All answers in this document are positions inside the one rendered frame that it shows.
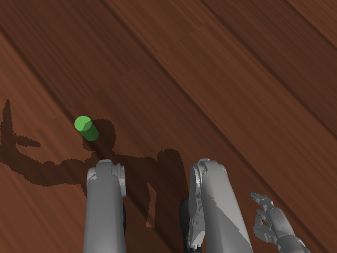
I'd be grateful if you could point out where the right robot hand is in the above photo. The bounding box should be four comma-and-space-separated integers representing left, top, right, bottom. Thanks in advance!
250, 192, 295, 245

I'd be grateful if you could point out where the can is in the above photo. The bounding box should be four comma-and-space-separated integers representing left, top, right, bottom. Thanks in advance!
74, 116, 98, 141

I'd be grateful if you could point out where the right robot foot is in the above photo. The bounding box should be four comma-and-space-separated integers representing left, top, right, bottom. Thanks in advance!
179, 198, 202, 253

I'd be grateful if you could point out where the right robot arm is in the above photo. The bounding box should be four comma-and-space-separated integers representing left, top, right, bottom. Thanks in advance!
276, 235, 311, 253

